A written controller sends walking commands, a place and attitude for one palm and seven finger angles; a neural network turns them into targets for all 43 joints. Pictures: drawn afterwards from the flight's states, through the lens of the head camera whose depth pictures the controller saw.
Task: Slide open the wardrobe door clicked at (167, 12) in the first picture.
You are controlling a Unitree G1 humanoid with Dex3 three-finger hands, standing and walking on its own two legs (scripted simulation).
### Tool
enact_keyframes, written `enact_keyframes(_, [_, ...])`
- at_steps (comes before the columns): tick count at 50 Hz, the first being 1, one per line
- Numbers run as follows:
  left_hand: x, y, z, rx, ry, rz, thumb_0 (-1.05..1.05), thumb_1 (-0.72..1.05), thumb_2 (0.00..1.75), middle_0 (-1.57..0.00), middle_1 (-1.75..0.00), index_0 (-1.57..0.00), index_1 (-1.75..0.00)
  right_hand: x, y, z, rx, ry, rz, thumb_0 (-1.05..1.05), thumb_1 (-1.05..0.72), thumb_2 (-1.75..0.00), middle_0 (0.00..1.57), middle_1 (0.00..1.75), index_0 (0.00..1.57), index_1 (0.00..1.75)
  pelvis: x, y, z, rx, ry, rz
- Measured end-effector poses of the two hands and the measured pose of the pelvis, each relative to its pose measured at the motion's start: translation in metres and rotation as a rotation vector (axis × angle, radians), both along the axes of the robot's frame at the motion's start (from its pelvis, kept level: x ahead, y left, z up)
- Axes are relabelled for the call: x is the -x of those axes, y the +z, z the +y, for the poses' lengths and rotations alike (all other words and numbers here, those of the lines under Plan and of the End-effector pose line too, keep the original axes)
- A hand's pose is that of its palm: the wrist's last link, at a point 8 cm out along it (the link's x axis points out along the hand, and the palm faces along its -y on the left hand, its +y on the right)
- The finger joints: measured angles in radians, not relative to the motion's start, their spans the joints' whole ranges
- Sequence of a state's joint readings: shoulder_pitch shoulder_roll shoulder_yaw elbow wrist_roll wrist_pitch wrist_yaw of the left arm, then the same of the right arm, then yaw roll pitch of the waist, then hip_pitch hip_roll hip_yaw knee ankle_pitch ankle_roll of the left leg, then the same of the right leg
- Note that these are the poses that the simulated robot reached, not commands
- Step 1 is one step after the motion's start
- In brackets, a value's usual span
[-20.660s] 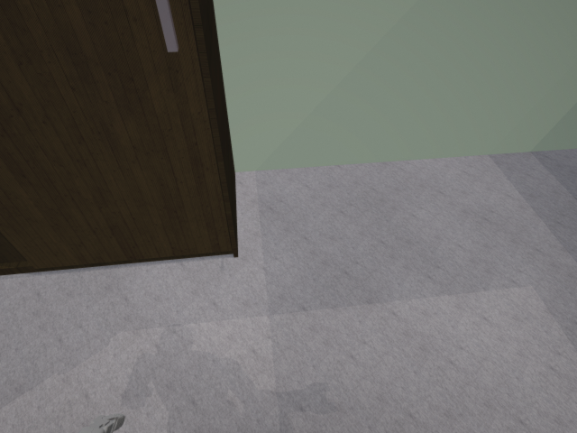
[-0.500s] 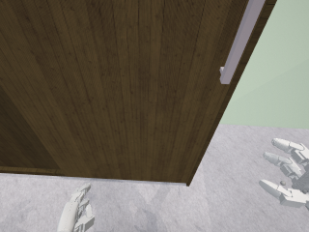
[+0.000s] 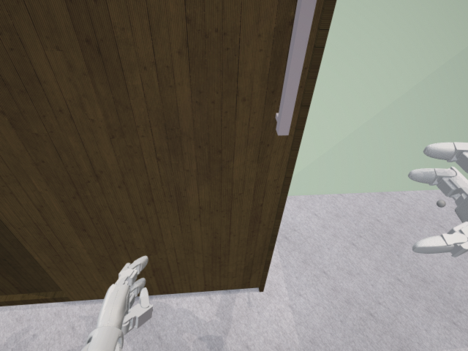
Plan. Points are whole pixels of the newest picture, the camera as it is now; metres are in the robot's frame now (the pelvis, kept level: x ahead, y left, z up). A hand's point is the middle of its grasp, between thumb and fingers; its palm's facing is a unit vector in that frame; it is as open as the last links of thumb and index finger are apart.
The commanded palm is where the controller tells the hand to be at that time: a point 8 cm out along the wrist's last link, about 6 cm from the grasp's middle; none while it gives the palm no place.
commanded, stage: raise the hand with hooked fingers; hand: right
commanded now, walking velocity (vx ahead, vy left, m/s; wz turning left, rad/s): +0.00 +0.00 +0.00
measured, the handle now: (291, 63) +0.53 -0.10 +0.27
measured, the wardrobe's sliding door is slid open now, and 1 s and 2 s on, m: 0.00 0.00 0.00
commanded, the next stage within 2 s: move the hooked fingers beside the handle in 0.80 s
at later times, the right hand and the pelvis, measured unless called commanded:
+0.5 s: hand (430, 176) +0.28 -0.25 +0.24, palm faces -0.03 +0.98 -0.17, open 14.0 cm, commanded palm +0.23 -0.30 +0.27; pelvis -0.01 +0.02 +0.00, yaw +0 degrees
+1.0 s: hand (426, 150) +0.30 -0.24 +0.26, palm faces +0.00 +0.99 -0.14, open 14.0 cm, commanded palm +0.27 -0.28 +0.27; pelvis +0.02 +0.03 +0.00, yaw +1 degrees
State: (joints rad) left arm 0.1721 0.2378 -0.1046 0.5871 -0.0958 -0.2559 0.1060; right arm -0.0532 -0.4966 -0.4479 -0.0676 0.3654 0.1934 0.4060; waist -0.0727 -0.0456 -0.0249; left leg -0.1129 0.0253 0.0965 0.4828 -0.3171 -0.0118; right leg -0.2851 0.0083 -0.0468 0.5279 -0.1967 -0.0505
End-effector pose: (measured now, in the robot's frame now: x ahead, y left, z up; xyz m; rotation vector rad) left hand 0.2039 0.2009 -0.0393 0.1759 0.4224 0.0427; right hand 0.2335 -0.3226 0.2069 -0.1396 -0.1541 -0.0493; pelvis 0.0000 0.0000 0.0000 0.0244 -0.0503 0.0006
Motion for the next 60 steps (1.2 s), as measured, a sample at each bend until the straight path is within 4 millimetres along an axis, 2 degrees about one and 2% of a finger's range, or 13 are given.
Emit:
enact_keyframes(6, [0.008, -0.007, -0.005, 0.011, -0.023, 0.046, 0.01, 0.9, 0.9, -0.2, -0.3, -0.21, -0.3, -0.004, -0.001, 0.006, 0.015, 0.028, 0.117, -0.01, 0.47, -0.31, 0.3, 1.18, 0.3, 1.18, 0.009, 0.002, 0.001, 0.001, -0.007, -0.014])
enact_keyframes(10, [0.016, -0.007, -0.003, 0.005, -0.025, 0.06, 0.01, 0.9, 0.9, -0.2, -0.3, -0.21, -0.3, 0.001, 0.034, 0.013, 0.062, 0.06, -0.016, -0.01, 0.49, -0.3, 0.3, 1.19, 0.3, 1.19, 0.009, 0.003, 0.005, 0.003, -0.003, -0.028])
enact_keyframes(16, [0.022, -0.012, 0.011, 0.014, -0.01, 0.076, 0.01, 0.9, 0.9, -0.2, -0.3, -0.21, -0.3, -0.005, 0.075, -0.008, 0.052, -0.026, -0.058, -0.01, 0.5, -0.3, 0.3, 1.2, 0.31, 1.2, 0.011, 0.004, 0.011, 0.006, -0.009, -0.033])
enact_keyframes(20, [0.027, -0.017, 0.026, 0.017, 0.01, 0.095, 0.01, 0.9, 0.9, -0.2, -0.3, -0.21, -0.3, -0.017, 0.064, -0.008, 0.044, -0.037, 0.059, -0.01, 0.5, -0.3, 0.3, 1.2, 0.3, 1.2, 0.013, 0.003, 0.014, 0.007, -0.011, -0.02])
enact_keyframes(25, [0.028, -0.019, 0.041, 0.008, 0.039, 0.101, 0.01, 0.9, 0.9, -0.2, -0.3, -0.21, -0.3, -0.023, 0.037, 0.021, 0.035, 0.074, 0.129, -0.01, 0.5, -0.3, 0.3, 1.2, 0.3, 1.2, 0.009, 0.003, 0.018, 0.01, 0.001, -0.018])
enact_keyframes(29, [0.023, -0.012, 0.046, -0.001, 0.047, 0.073, 0.01, 0.9, 0.9, -0.2, -0.3, -0.2, -0.3, -0.018, 0.049, 0.033, 0.04, 0.103, 0.006, -0.02, 0.5, -0.3, 0.3, 1.2, 0.3, 1.2, 0.002, 0.003, 0.023, 0.013, 0.009, -0.027])
enact_keyframes(34, [0.012, -0.008, 0.048, 0.006, 0.033, 0.052, 0.01, 0.9, 0.9, -0.2, -0.3, -0.2, -0.3, -0.02, 0.068, 0.015, 0.005, 0.001, -0.051, -0.02, 0.5, -0.29, 0.31, 1.2, 0.31, 1.2, -0.004, 0.003, 0.029, 0.014, 0.004, -0.028])
enact_keyframes(37, [0.005, -0.011, 0.049, 0.015, 0.023, 0.058, 0.01, 0.9, 0.9, -0.2, -0.3, -0.2, -0.3, -0.028, 0.061, 0.01, 0.009, -0.043, 0.038, -0.01, 0.5, -0.29, 0.3, 1.2, 0.31, 1.2, -0.005, 0.002, 0.03, 0.015, -0.004, -0.017])
enact_keyframes(41, [-0.002, -0.016, 0.049, 0.024, 0.023, 0.074, 0.01, 0.9, 0.9, -0.2, -0.3, -0.2, -0.3, -0.039, 0.043, 0.023, 0.03, 0.012, 0.136, -0.01, 0.5, -0.29, 0.3, 1.2, 0.3, 1.2, -0.007, 0.002, 0.029, 0.018, -0.002, -0.002])
enact_keyframes(46, [-0.009, -0.013, 0.047, 0.026, 0.028, 0.067, 0.01, 0.9, 0.9, -0.2, -0.3, -0.2, -0.3, -0.041, 0.045, 0.041, 0.033, 0.105, 0.045, -0.02, 0.5, -0.3, 0.3, 1.2, 0.3, 1.2, -0.016, 0.002, 0.03, 0.022, 0.01, 0.001])
enact_keyframes(51, [-0.016, -0.009, 0.044, 0.028, 0.025, 0.055, 0.01, 0.9, 0.9, -0.2, -0.3, -0.21, -0.3, -0.045, 0.059, 0.023, -0.009, 0.038, -0.021, -0.02, 0.5, -0.29, 0.31, 1.2, 0.31, 1.2, -0.024, 0.002, 0.031, 0.022, 0.009, 0.0])
enact_keyframes(55, [-0.019, -0.012, 0.045, 0.024, 0.025, 0.075, 0.01, 0.9, 0.9, -0.2, -0.3, -0.21, -0.3, -0.057, 0.049, 0.012, -0.024, -0.014, 0.084, -0.01, 0.5, -0.29, 0.3, 1.2, 0.31, 1.2, -0.024, 0.002, 0.028, 0.022, 0.001, 0.006])
enact_keyframes(60, [-0.019, -0.015, 0.043, 0.015, 0.036, 0.095, 0.01, 0.9, 0.9, -0.2, -0.3, -0.2, -0.3, -0.07, 0.036, 0.037, 0.02, 0.075, 0.118, -0.01, 0.5, -0.29, 0.3, 1.2, 0.3, 1.2, -0.023, 0.002, 0.023, 0.022, -0.001, 0.011])
